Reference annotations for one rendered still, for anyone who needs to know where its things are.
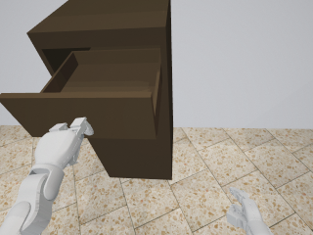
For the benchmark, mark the drawer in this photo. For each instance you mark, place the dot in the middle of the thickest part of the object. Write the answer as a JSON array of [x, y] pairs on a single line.
[[118, 91]]

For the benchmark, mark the cabinet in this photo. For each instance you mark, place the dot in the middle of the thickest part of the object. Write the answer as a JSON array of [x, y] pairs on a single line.
[[92, 25]]

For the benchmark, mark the robot right hand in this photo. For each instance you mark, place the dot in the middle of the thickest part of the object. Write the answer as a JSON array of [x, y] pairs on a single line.
[[240, 216]]

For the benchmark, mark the robot left hand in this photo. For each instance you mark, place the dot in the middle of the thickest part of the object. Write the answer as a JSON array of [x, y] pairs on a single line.
[[60, 146]]

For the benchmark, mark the left robot forearm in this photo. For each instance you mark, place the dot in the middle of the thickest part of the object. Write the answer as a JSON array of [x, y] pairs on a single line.
[[32, 210]]

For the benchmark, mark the right robot forearm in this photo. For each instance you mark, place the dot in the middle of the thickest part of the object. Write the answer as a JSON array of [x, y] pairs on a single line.
[[257, 227]]

